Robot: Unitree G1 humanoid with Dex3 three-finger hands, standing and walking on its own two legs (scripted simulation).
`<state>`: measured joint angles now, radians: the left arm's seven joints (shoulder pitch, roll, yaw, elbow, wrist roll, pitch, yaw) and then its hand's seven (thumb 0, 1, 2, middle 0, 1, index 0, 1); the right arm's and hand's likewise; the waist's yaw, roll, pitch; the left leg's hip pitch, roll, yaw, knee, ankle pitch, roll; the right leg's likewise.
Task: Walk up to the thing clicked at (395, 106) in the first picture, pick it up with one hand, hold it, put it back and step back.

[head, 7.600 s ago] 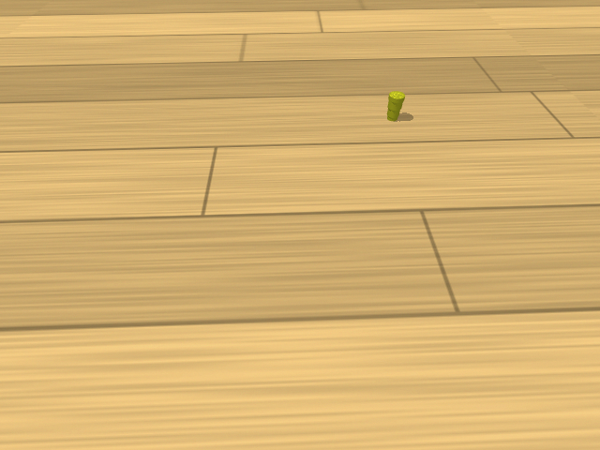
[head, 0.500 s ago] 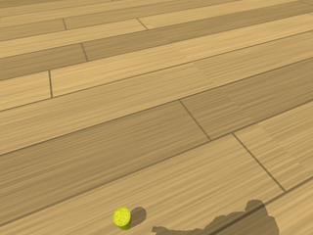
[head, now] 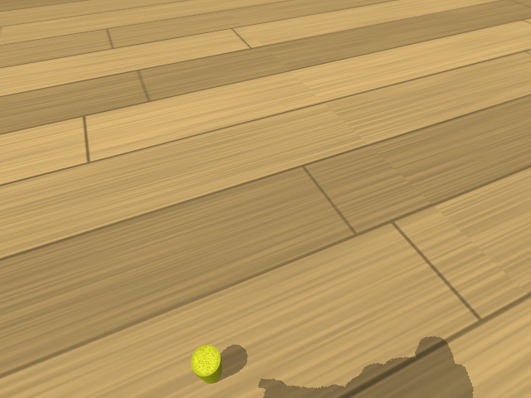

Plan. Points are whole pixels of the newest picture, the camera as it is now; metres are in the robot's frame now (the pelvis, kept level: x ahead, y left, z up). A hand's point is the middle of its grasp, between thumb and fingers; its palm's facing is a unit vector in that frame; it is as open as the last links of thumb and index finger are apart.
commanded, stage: stand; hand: left
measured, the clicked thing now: (209, 367) +0.36 +0.22 -0.70
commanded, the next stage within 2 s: go down in 1.78 s
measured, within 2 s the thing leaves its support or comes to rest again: neither
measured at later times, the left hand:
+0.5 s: hand out of the picture +0.07 +0.25 -0.15, palm faces -0.02 -0.94 -0.35, open 7.4 cm
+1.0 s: hand out of the picture +0.08 +0.25 -0.15, palm faces -0.03 -0.94 -0.35, open 7.4 cm
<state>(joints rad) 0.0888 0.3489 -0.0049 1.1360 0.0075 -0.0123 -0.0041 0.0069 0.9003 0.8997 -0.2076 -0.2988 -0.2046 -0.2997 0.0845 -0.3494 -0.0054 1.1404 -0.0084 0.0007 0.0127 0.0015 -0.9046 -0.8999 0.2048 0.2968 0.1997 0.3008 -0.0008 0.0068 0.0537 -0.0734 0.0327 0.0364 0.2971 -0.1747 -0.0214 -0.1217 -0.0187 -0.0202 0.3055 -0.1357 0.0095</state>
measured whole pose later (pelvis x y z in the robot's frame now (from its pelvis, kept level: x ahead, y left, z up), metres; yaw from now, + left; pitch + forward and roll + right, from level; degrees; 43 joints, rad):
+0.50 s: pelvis +0.00 +0.00 +0.00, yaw +0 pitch -3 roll +0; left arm 0.11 0.35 -0.01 1.13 0.01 -0.01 -0.01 0.01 0.90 0.90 -0.21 -0.30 -0.20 -0.30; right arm 0.11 -0.35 0.00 1.15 -0.01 0.00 0.01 0.00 -0.90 -0.90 0.20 0.30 0.20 0.30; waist 0.00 0.01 0.05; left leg -0.08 0.03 0.03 0.30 -0.17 -0.02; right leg -0.14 -0.02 -0.02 0.32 -0.14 0.01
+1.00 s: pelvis +0.01 +0.00 +0.00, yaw +0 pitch -2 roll +0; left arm 0.11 0.35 -0.01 1.13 0.01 -0.01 -0.01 0.01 0.90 0.90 -0.21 -0.30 -0.20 -0.30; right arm 0.12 -0.36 0.00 1.14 -0.01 0.00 0.01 0.00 -0.90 -0.90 0.20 0.30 0.20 0.30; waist 0.00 0.01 0.05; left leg -0.08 0.03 0.03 0.30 -0.18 -0.03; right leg -0.13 -0.02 -0.03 0.32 -0.15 0.00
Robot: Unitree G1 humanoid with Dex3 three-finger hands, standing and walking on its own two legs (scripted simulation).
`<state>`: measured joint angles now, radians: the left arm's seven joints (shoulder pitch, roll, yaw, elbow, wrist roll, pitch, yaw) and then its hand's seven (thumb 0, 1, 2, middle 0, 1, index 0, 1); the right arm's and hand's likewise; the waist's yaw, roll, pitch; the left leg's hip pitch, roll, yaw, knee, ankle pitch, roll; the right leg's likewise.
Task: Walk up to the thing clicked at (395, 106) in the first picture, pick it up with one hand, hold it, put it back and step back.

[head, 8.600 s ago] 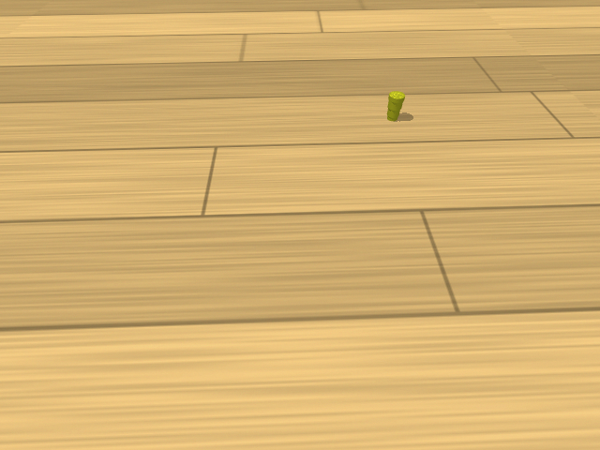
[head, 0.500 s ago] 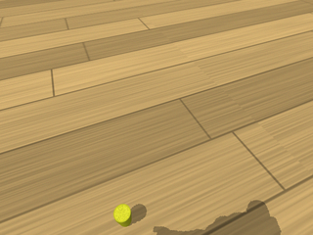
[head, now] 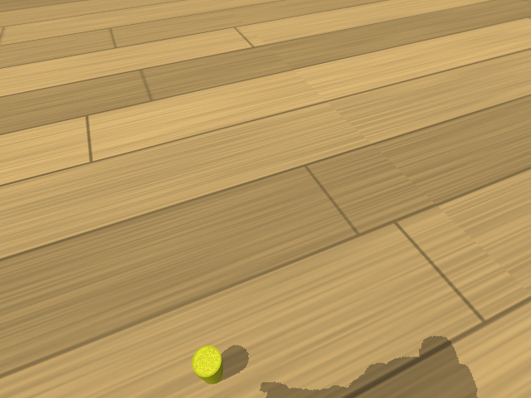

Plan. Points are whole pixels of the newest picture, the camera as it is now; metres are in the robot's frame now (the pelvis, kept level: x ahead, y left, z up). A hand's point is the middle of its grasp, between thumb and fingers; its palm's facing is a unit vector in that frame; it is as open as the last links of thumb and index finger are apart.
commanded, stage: stand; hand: left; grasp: from the side
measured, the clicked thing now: (210, 367) +0.36 +0.22 -0.70
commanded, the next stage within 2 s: go down in 0.78 s
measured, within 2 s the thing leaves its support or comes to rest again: neither
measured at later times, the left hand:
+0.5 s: hand out of the picture +0.08 +0.25 -0.15, palm faces -0.03 -0.93 -0.35, open 7.4 cm
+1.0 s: hand out of the picture +0.11 +0.25 -0.15, palm faces +0.06 -0.94 -0.34, open 8.4 cm
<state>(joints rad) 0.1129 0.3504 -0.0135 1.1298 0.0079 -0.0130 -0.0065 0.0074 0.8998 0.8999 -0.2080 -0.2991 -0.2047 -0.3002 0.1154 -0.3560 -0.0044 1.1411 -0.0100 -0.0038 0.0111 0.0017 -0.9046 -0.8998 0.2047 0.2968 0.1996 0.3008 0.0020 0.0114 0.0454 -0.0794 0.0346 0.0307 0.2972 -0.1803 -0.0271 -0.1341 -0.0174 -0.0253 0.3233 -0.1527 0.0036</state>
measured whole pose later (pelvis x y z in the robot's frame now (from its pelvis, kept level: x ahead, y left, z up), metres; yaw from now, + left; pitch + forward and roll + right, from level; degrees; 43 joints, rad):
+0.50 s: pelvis +0.00 +0.00 +0.00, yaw +0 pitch -2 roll +0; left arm 0.10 0.35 -0.01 1.13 0.01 -0.01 -0.01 0.01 0.90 0.90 -0.21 -0.30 -0.20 -0.30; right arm 0.12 -0.35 0.00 1.13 -0.01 0.00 0.01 0.00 -0.90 -0.90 0.20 0.30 0.20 0.30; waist 0.00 0.01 0.04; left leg -0.07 0.03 0.03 0.29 -0.18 -0.03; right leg -0.13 -0.02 -0.03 0.32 -0.16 0.00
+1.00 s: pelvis +0.00 +0.00 -0.01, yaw +1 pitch +1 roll +0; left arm 0.03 0.32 0.06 1.08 -0.01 -0.03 0.01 0.01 0.79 0.79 -0.15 -0.21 -0.14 -0.21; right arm 0.18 -0.33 0.00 0.94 0.04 -0.03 -0.03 0.00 -0.96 -0.92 0.20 0.30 0.20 0.30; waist -0.01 0.01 0.05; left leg -0.21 0.03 0.01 0.42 -0.22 -0.02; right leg -0.24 -0.03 -0.04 0.42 -0.19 0.00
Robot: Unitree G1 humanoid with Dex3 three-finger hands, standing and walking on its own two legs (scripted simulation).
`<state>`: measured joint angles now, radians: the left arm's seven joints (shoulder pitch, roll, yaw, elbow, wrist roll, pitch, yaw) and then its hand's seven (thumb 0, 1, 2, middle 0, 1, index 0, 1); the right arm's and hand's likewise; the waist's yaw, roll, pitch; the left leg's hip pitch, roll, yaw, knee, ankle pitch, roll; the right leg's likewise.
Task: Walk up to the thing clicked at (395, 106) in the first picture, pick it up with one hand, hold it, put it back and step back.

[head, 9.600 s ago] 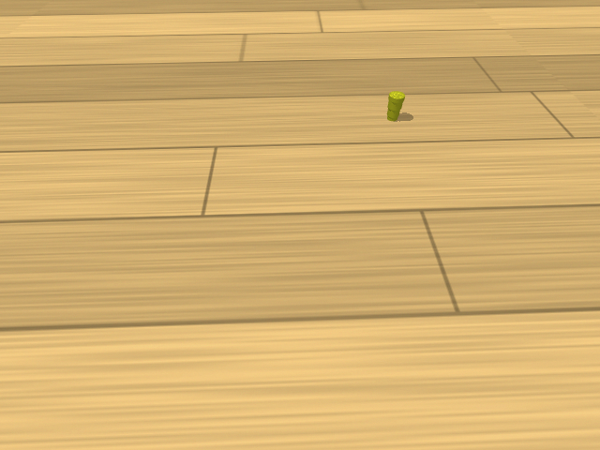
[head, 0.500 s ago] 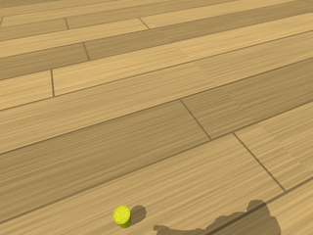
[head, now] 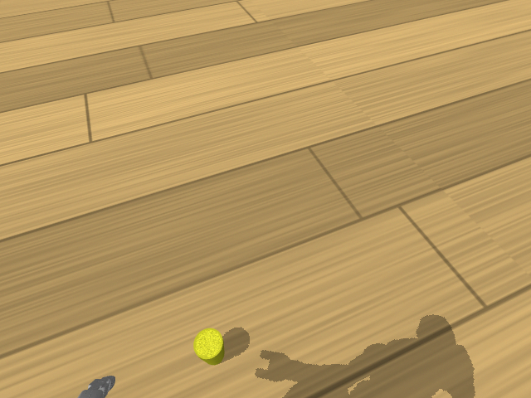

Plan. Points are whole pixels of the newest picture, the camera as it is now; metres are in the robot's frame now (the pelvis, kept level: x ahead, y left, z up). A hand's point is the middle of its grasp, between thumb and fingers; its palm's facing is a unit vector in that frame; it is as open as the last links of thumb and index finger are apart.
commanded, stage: go down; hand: left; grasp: from the side
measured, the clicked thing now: (211, 349) +0.37 +0.21 -0.70
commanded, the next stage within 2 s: none
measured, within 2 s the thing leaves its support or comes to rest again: neither
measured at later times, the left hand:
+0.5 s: hand out of the picture +0.15 +0.27 -0.18, palm faces +0.04 -0.95 -0.32, open 16.6 cm
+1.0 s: hand out of the picture +0.15 +0.30 -0.21, palm faces +0.09 -0.95 -0.31, open 17.2 cm
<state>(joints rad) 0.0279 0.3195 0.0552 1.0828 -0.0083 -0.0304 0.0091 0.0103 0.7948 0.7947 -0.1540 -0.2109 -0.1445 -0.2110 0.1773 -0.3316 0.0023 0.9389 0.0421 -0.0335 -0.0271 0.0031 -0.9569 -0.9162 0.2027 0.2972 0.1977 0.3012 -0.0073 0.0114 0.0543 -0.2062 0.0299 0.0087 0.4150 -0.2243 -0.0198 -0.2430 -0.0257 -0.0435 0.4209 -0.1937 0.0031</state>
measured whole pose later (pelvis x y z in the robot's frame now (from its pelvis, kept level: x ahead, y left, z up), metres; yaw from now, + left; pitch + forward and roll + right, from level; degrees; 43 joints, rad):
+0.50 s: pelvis +0.00 +0.02 -0.05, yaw +0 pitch +12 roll -1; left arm 0.16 0.32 0.18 0.64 0.06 0.14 -0.05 0.00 -0.39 0.11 -0.09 -0.12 -0.09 -0.12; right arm 0.23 -0.25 -0.03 0.64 0.02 -0.12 -0.04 0.01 -0.92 -0.90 0.20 0.30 0.20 0.30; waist -0.02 0.00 -0.08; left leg -0.67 0.03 0.00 0.92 -0.46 0.00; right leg -0.69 -0.04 -0.04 0.88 -0.40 0.02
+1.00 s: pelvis -0.01 +0.02 -0.11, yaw +0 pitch +19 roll -2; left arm 0.27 0.37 0.28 0.40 -0.01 0.16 -0.12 0.00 -0.51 0.06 -0.09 -0.07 -0.09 -0.08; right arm 0.21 -0.24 -0.01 0.55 0.00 -0.21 -0.07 0.01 -0.90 -0.90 0.21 0.30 0.20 0.30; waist -0.03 0.01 -0.13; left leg -1.00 0.03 -0.04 1.23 -0.57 -0.01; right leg -0.99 -0.04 -0.06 1.17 -0.51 0.02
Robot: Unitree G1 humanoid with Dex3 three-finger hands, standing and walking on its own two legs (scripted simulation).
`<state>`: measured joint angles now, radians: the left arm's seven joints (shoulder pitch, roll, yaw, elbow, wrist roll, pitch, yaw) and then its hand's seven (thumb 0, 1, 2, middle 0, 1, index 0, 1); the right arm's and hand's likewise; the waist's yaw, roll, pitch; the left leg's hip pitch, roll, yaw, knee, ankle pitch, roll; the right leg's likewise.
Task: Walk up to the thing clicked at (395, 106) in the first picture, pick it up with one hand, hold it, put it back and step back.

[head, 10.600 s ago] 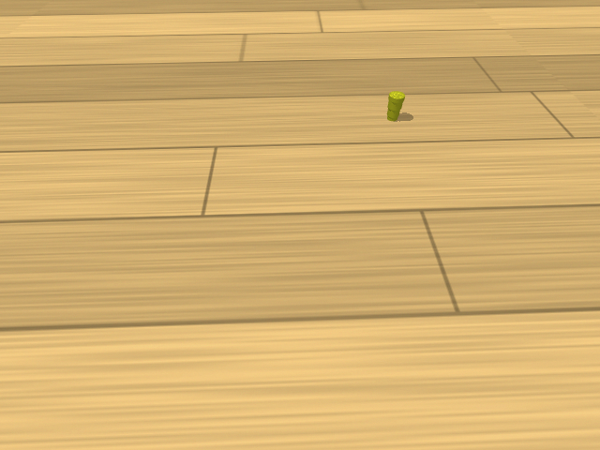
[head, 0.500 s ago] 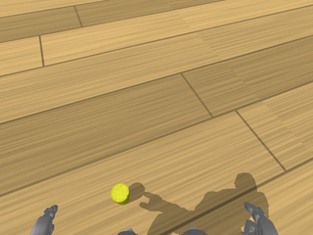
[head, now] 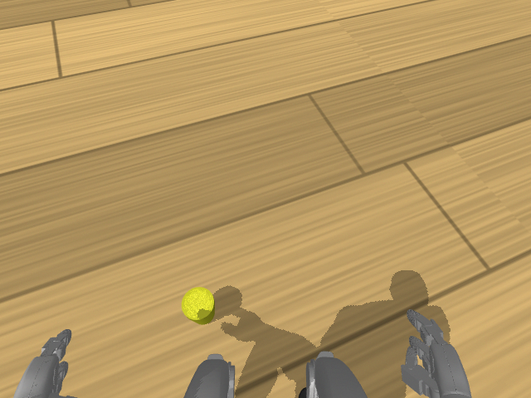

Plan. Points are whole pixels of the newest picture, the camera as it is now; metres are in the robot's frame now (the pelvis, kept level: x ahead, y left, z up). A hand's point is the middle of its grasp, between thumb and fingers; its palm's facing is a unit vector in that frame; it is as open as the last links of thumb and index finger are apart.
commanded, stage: go down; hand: left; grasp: from the side
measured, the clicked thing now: (201, 309) +0.38 +0.19 -0.59
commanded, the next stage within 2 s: approach in 1.88 s
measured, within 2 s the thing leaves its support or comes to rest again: neither
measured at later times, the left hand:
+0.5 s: hand (90, 326) +0.26 +0.34 -0.20, palm faces +0.12 -0.97 -0.22, open 17.3 cm
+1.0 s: hand (91, 311) +0.30 +0.37 -0.25, palm faces +0.11 -0.98 -0.15, open 17.4 cm
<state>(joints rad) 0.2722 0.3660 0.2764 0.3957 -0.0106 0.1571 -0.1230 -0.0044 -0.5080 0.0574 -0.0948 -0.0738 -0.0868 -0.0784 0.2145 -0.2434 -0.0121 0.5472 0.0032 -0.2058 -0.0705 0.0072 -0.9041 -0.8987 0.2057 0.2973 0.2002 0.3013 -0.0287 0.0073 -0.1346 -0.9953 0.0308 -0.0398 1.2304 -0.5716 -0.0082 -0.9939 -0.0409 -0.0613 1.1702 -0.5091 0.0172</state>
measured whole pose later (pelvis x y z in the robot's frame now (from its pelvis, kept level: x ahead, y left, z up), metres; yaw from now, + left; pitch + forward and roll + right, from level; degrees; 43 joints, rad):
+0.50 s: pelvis -0.05 +0.00 -0.14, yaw -1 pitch +32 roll -3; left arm -0.21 0.57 0.57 0.80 -0.12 -0.31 -0.44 -0.01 -0.54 0.09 -0.08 -0.12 -0.07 -0.12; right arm 0.15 -0.30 0.02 0.64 0.00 -0.19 -0.04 0.01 -0.91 -0.90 0.21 0.30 0.20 0.30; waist -0.04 -0.01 -0.17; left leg -1.65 0.02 -0.06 1.78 -0.68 -0.01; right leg -1.66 -0.05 -0.05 1.72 -0.61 0.01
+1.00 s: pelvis -0.08 +0.00 -0.23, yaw -3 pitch +32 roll -5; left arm -0.46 0.74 0.71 1.00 -0.16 -0.40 -0.62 -0.01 -0.53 0.06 -0.06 -0.07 -0.05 -0.07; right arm 0.11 -0.35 0.06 0.67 -0.02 -0.19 -0.03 0.00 -0.91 -0.90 0.21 0.30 0.20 0.30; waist -0.07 -0.01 -0.13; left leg -1.96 0.01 -0.09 2.08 -0.69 -0.01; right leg -1.94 -0.06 -0.06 1.98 -0.61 0.01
